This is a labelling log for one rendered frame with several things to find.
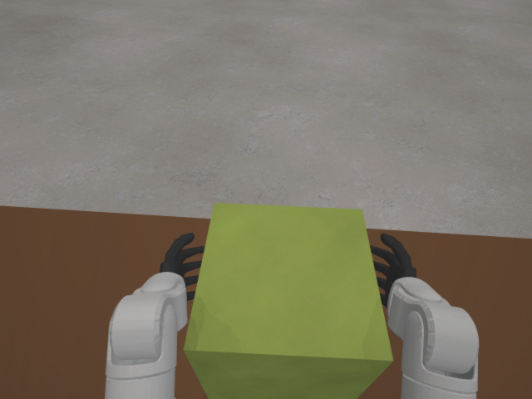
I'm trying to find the left robot hand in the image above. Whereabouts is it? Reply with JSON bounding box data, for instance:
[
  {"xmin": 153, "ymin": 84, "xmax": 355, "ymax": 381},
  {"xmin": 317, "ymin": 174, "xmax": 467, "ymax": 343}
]
[{"xmin": 160, "ymin": 233, "xmax": 205, "ymax": 301}]

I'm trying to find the robot left forearm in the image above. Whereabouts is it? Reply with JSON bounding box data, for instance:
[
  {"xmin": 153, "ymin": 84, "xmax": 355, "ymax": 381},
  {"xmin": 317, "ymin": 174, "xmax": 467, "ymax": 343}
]
[{"xmin": 105, "ymin": 272, "xmax": 188, "ymax": 399}]

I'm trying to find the carton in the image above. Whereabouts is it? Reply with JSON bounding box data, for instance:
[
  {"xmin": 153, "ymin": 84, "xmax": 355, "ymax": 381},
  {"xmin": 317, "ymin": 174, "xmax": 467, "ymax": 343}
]
[{"xmin": 184, "ymin": 203, "xmax": 393, "ymax": 399}]

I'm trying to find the right robot hand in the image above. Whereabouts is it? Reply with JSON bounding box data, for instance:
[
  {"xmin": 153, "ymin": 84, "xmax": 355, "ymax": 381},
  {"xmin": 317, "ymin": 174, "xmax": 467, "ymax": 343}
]
[{"xmin": 370, "ymin": 234, "xmax": 416, "ymax": 308}]

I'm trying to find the robot right forearm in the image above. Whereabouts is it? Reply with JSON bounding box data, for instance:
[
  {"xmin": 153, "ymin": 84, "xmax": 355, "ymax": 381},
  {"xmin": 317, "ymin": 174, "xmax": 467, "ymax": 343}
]
[{"xmin": 387, "ymin": 277, "xmax": 479, "ymax": 399}]

